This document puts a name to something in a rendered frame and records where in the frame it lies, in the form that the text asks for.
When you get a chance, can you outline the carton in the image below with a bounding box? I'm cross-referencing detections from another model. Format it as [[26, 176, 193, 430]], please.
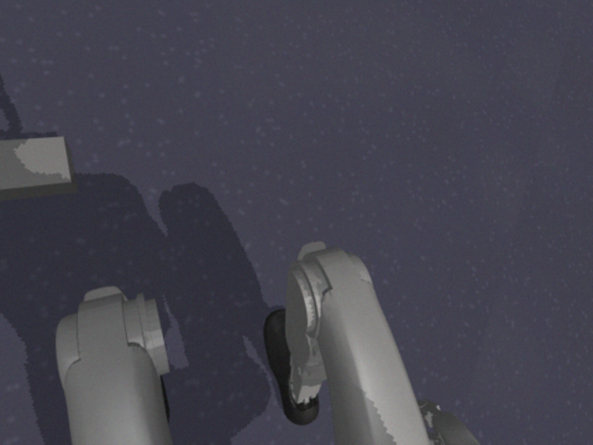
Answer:
[[0, 136, 78, 201]]

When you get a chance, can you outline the right robot foot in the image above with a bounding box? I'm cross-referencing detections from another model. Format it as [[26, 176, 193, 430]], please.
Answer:
[[263, 310, 319, 426]]

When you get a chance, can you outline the right robot hand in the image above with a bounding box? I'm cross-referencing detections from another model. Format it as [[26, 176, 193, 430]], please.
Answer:
[[416, 399, 480, 445]]

